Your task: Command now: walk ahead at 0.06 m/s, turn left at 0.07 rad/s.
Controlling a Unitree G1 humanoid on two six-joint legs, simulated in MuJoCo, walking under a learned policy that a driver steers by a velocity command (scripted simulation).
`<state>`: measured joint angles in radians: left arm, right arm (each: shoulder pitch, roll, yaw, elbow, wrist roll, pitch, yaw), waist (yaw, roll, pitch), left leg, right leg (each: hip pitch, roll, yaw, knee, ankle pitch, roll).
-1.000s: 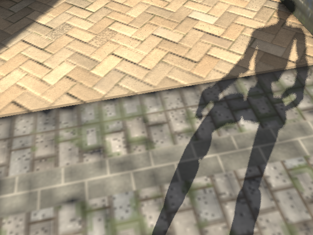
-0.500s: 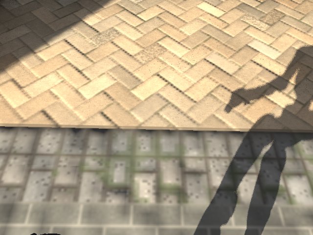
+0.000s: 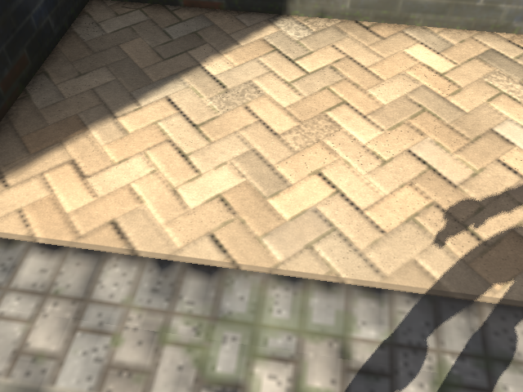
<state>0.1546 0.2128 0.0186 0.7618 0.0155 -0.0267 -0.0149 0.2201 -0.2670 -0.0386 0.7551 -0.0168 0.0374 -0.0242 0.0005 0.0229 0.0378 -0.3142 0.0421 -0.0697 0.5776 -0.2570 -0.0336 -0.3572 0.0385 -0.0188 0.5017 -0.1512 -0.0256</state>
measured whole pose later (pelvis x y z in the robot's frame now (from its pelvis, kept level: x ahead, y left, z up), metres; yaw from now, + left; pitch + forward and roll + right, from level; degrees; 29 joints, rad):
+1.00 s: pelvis +0.05 +0.03 +0.01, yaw -1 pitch -2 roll +0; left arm 0.16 0.22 0.04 1.10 0.00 0.02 0.04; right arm 0.26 -0.20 -0.02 1.01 -0.01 -0.01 -0.04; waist 0.01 0.00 0.04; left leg -0.15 -0.01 -0.02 0.50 -0.32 0.00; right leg -0.23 -0.02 0.03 0.50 -0.23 0.03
